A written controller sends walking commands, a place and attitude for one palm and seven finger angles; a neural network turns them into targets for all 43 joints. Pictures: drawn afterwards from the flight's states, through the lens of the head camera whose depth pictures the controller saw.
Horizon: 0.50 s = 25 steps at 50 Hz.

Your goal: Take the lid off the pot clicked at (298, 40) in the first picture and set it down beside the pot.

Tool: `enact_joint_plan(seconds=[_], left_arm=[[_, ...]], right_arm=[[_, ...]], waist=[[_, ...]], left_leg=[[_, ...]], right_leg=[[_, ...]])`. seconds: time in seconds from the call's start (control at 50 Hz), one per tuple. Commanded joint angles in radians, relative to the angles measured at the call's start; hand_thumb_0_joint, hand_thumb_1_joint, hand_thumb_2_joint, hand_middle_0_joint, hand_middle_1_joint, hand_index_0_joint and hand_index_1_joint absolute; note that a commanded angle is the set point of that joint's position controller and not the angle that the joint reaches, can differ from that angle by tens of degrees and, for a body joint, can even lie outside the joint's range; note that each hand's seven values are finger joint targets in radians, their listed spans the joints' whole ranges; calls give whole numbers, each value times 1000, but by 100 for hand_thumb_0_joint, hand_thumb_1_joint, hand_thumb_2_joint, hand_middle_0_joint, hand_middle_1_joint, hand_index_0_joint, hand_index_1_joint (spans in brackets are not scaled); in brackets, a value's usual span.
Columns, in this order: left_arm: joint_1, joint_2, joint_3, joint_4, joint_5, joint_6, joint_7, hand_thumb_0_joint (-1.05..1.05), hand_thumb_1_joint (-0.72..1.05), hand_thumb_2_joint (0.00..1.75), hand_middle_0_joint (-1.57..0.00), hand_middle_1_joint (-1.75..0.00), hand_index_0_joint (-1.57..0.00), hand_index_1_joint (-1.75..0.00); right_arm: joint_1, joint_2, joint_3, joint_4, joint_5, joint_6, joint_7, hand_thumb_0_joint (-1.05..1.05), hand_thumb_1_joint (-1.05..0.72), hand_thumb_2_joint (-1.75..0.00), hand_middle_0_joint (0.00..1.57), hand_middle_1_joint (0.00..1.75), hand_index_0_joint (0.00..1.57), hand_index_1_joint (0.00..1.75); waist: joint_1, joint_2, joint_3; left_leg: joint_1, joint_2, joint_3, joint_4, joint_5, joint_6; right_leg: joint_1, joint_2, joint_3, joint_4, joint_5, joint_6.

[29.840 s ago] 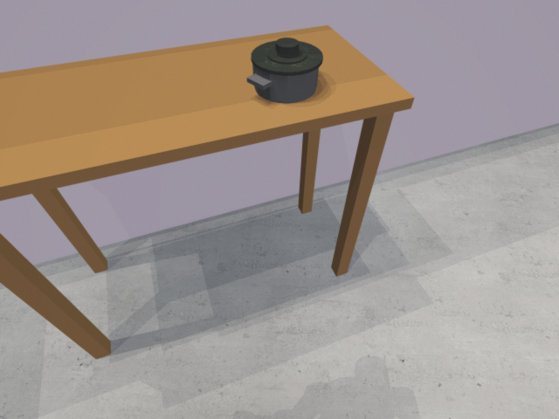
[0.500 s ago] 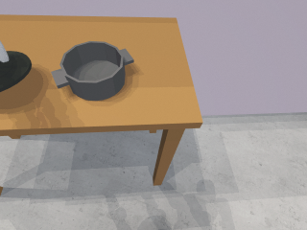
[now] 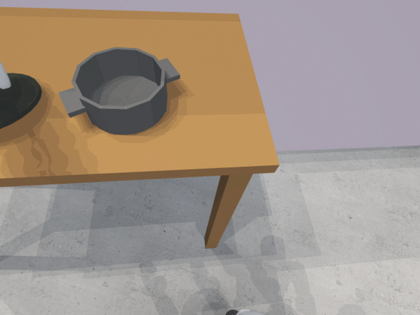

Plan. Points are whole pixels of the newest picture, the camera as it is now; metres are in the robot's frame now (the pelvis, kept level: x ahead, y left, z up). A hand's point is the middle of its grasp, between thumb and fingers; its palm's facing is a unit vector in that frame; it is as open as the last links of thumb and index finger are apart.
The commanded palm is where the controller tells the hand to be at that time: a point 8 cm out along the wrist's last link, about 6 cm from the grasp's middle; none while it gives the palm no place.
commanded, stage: lower the lid onto the table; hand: left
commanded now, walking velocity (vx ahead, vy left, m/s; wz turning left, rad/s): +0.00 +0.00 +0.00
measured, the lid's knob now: out of the picture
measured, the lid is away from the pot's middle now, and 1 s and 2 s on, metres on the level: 0.23 0.23 0.22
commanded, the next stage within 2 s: open the fingers wide in 0.36 s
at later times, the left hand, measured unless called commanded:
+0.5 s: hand out of the picture +0.48 +0.34 +0.14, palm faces -0.43 -0.18 -0.88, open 7.9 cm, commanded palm +0.49 +0.33 +0.19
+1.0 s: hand out of the picture +0.46 +0.34 +0.13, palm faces -0.39 -0.10 -0.91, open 8.0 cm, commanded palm +0.48 +0.33 +0.19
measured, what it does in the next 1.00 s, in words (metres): stands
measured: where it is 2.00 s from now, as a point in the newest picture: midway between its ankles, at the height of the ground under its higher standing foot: outside the picture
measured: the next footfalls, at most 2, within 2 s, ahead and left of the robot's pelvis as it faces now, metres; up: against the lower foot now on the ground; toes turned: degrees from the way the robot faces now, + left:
none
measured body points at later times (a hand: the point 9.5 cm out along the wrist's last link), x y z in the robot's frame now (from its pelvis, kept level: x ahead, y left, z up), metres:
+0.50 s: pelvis -0.01 +0.00 -0.01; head +0.10 +0.01 +0.43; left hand +0.50 +0.34 +0.19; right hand -0.02 -0.28 -0.12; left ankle -0.03 +0.08 -0.72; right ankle -0.01 -0.16 -0.72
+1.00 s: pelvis -0.01 +0.00 -0.01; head +0.08 +0.02 +0.43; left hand +0.48 +0.34 +0.19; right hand +0.04 -0.27 -0.13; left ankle -0.03 +0.08 -0.72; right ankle -0.01 -0.16 -0.72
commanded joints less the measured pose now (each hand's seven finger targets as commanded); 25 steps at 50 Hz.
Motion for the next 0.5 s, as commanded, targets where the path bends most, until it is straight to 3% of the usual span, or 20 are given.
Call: enact_joint_plan(seconds=[0.0,0.02,0.04,0.06,0.12,0.14,0.16,0.2,0.24,0.26,0.3,0.32,0.34,0.36,0.38,0.42,0.44,0.46,0.48], left_arm=[[-519,293,63,-229,16,-10,54,0,49,115,-72,-104,-83,-107],[-499,283,54,-197,12,-8,53,0,49,115,-72,-104,-83,-107],[-460,249,28,-191,-4,-16,49,0,49,115,-72,-104,-83,-107],[-480,294,58,-191,6,-12,55,0,49,115,-72,-104,-83,-107],[-461,241,16,-146,7,-4,56,0,49,115,-72,-104,-83,-107],[-437,248,19,-158,-3,-15,55,0,49,115,-72,-104,-83,-107],[-467,322,70,-177,15,-14,65,0,49,115,-72,-104,-83,-107],[-464,261,16,-144,16,-11,62,0,49,115,-72,-104,-83,-107],[-435,251,17,-160,1,-20,60,0,49,115,-72,-104,-83,-107],[-443,307,60,-159,18,-16,69,0,49,115,-72,-104,-83,-107],[-405,272,22,-99,15,-13,65,0,49,115,-72,-104,-83,-107],[-409,288,26,-98,15,-14,66,0,49,115,-72,-104,-83,-107],[-406,269,12,-127,4,-24,64,0,49,115,-72,-104,-83,-107],[-413,299,35,-118,15,-19,70,0,49,115,-72,-104,-83,-107],[-387,264,6,-72,16,-19,68,0,49,115,-72,-104,-83,-107],[-388,287,19,-76,16,-20,69,0,49,115,-72,-104,-83,-107],[-244,183,21,-201,-13,-28,62,0,49,115,-72,-104,-83,-107],[-221,239,104,-346,10,-75,81,0,48,114,-71,-103,-82,-107],[-208,238,108,-338,15,-92,88,0,46,112,-70,-103,-80,-107]], right_arm=[[139,-197,-66,-49,-4,-17,-19,0,-90,-90,20,30,20,30],[141,-199,-65,-46,-2,-13,-19,0,-90,-90,20,30,20,30],[137,-196,-58,-51,4,-15,-22,0,-90,-90,20,30,20,30],[137,-205,-61,-44,0,-5,-20,0,-90,-90,20,30,20,30],[140,-198,-59,-50,1,0,-20,0,-90,-90,20,30,20,30],[133,-198,-50,-51,7,-1,-24,0,-90,-90,20,30,20,30],[141,-206,-55,-47,-2,8,-23,0,-90,-90,20,30,20,30],[140,-200,-54,-54,3,11,-25,0,-90,-90,20,30,20,30],[134,-197,-48,-60,8,9,-28,0,-90,-90,20,30,20,30],[141,-204,-55,-55,3,17,-26,0,-90,-90,20,30,20,30],[138,-200,-47,-66,7,17,-31,0,-90,-90,20,30,20,30],[134,-204,-44,-67,8,19,-34,0,-90,-90,20,30,20,30],[127,-200,-37,-72,12,17,-39,0,-90,-90,20,30,20,30],[136,-205,-44,-64,8,22,-36,0,-90,-90,20,30,20,30],[136,-202,-40,-72,11,21,-39,0,-90,-90,20,30,20,30],[134,-205,-38,-76,10,22,-41,0,-90,-90,20,30,20,30],[129,-181,-60,-114,21,21,-19,0,-90,-90,20,30,20,30],[128,-185,-79,-116,-5,47,-14,0,-90,-90,20,30,20,30],[115,-180,-81,-123,-7,62,-14,0,-90,-90,20,30,20,30]], waist=[[8,199,-494],[2,167,-461],[10,161,-445],[6,160,-439],[-7,147,-396],[5,162,-399],[6,144,-442],[-10,145,-410],[4,151,-416],[1,138,-439],[-14,81,-382],[-15,83,-372],[-3,120,-378],[-5,107,-397],[-15,103,-363],[-15,78,-361],[57,150,-436],[55,147,-489],[45,140,-468]], left_leg=[[445,-9,-43,9,718,-16],[404,-11,-36,4,666,-10],[395,-13,-33,2,697,-15],[382,-9,-34,6,653,-12],[341,-15,-28,3,576,-4],[344,-15,-24,3,611,-8],[338,-13,-29,13,596,-7],[307,-19,-22,8,540,-2],[322,-15,-23,10,589,-5],[321,-14,-28,22,558,-5],[241,-25,-11,14,453,6],[218,-28,-6,8,395,8],[238,-24,-7,4,450,4],[243,-23,-13,16,443,3],[223,-26,-10,15,412,3],[195,-28,-4,13,367,7],[285,-29,-23,0,551,-7],[357,-3,-36,32,659,-21],[347,-11,-27,43,645,-12]], right_leg=[[71,78,-50,7,315,-45],[75,76,-51,6,310,-44],[78,79,-61,15,318,-48],[63,77,-54,14,302,-44],[52,77,-54,12,278,-46],[62,77,-59,21,286,-50],[75,77,-50,29,293,-45],[63,75,-52,26,278,-45],[67,77,-59,35,285,-50],[58,76,-51,37,270,-44],[77,74,-50,35,261,-43],[81,72,-46,32,244,-44],[80,71,-54,42,251,-52],[70,74,-49,44,245,-47],[51,75,-52,44,227,-49],[71,73,-48,45,228,-48],[90,77,-66,59,273,-66],[52,80,-62,60,286,-61],[34,85,-54,55,279,-59]])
